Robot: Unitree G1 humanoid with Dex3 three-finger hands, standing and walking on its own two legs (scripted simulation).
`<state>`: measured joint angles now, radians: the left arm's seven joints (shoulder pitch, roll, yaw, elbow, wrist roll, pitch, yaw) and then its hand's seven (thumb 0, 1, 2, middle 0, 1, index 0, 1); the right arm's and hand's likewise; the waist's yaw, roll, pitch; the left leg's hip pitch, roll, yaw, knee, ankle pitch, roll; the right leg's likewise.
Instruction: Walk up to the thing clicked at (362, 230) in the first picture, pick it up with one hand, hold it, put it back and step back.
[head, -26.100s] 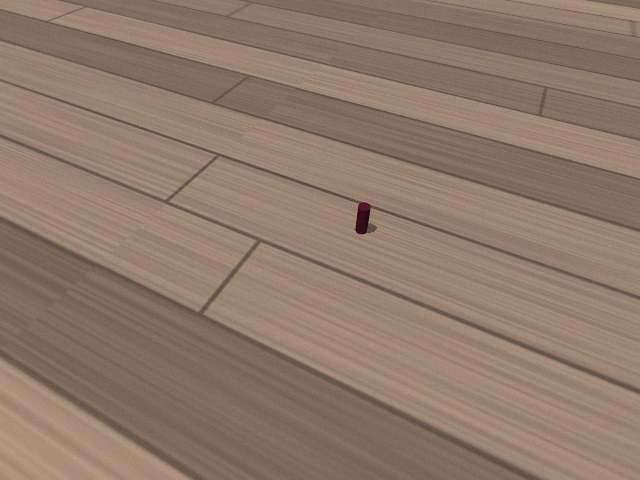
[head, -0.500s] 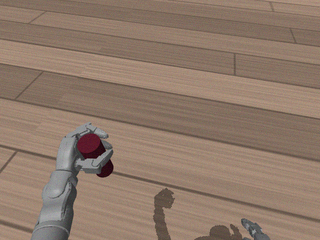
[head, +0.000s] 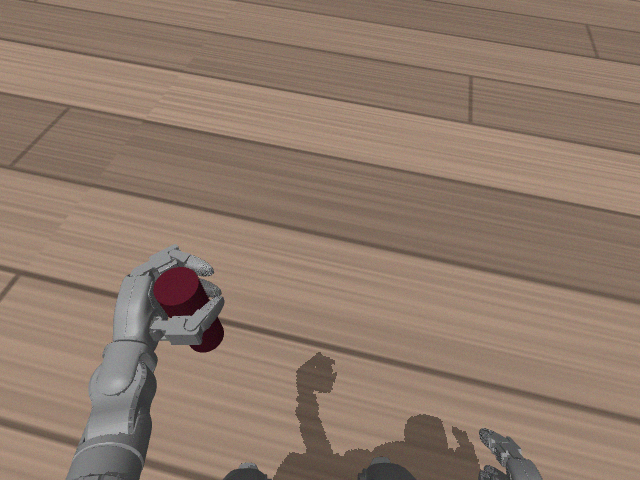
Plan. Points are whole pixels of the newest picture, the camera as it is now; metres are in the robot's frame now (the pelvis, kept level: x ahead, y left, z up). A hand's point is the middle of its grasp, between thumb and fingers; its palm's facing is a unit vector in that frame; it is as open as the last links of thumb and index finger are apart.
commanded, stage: crouch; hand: left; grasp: from the side
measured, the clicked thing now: (192, 313) +0.34 +0.17 -0.02
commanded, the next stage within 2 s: lower in 1.58 s
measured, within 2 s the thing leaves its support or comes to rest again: neither
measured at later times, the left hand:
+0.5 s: hand (220, 337) +0.38 +0.17 -0.22, palm faces +0.01 -1.00 -0.02, open 6.9 cm
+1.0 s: hand (234, 358) +0.41 +0.17 -0.41, palm faces -0.01 -1.00 -0.04, open 6.9 cm
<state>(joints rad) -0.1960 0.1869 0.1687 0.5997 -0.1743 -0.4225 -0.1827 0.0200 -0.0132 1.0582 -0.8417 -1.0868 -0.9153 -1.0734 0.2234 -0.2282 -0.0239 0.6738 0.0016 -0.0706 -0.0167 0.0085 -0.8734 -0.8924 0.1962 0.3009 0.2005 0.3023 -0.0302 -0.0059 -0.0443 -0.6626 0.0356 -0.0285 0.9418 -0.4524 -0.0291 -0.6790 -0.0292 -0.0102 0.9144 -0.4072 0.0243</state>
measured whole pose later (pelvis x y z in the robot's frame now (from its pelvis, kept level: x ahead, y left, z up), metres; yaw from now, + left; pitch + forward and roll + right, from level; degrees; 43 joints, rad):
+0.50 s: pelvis -0.04 +0.00 -0.20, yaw +0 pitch +33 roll -2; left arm -0.58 0.28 0.30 0.99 -0.13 -0.73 -0.22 0.02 -0.02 1.07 -0.85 -1.08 -0.92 -1.06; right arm 0.15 -0.25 0.00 0.69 -0.07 -0.06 0.05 0.01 -0.89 -0.90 0.19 0.30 0.20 0.30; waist -0.08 0.00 -0.19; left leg -1.68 0.01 -0.07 1.82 -0.71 -0.04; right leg -1.70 -0.04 0.00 1.78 -0.65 0.03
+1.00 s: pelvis -0.08 +0.01 -0.36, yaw -3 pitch +31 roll -5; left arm -0.82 0.46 0.39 1.22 -0.02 -0.76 -0.17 0.02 -0.02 1.08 -0.85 -1.08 -0.93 -1.06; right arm 0.14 -0.28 0.07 0.71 -0.13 -0.02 0.11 0.00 -0.91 -0.90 0.20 0.30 0.20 0.30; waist -0.20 -0.03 -0.07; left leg -2.16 -0.03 -0.13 2.32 -0.70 -0.05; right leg -2.15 -0.02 -0.01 2.23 -0.62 0.05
